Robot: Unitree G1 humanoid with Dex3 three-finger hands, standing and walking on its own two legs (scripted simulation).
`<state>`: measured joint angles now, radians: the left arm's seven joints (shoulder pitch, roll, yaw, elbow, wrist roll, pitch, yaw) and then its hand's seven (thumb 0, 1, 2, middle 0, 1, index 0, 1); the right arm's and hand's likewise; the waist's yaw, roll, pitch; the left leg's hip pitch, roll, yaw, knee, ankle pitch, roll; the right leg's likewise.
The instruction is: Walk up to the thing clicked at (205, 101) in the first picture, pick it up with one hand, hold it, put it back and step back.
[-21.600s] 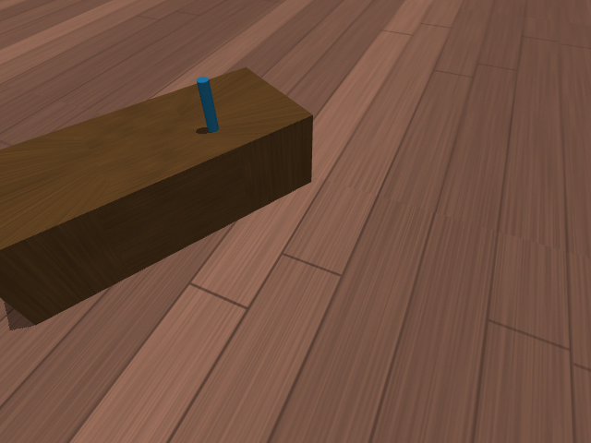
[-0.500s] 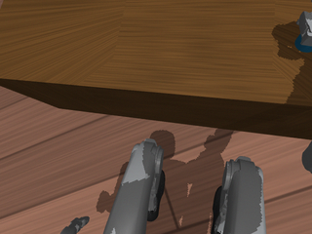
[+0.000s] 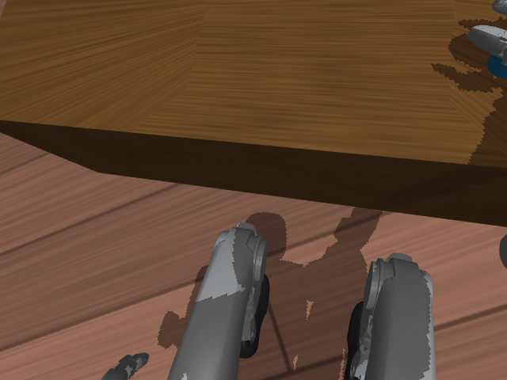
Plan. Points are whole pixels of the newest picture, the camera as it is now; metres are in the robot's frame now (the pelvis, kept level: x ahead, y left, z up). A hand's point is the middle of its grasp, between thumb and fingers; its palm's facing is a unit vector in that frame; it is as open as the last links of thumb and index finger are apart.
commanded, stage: open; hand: right
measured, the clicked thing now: out of the picture +0.59 -0.22 +0.07
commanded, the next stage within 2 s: withdraw in 0.04 s
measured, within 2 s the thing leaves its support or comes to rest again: neither
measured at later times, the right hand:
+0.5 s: hand out of the picture +0.59 -0.26 +0.09, palm faces +0.23 +0.97 -0.05, open 13.5 cm
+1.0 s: hand out of the picture +0.56 -0.37 +0.22, palm faces +0.43 +0.84 -0.34, open 16.9 cm
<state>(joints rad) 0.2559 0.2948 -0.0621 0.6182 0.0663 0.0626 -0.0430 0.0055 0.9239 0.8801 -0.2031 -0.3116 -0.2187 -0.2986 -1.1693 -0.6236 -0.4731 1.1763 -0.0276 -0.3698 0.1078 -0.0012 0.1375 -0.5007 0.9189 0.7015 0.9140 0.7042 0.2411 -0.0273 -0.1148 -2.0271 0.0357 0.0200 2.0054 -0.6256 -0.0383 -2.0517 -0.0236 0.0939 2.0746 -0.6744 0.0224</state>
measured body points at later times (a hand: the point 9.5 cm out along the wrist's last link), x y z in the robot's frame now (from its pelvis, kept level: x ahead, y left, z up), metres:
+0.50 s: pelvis +0.00 +0.00 +0.03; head +0.23 -0.04 +0.42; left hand +0.04 +0.28 -0.08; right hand +0.57 -0.31 +0.10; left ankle +0.10 +0.14 -0.40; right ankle +0.08 -0.13 -0.40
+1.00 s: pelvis +0.04 -0.01 +0.18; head +0.22 -0.05 +0.59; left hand +0.06 +0.26 +0.08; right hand +0.53 -0.41 +0.24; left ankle +0.10 +0.14 -0.40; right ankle +0.07 -0.13 -0.40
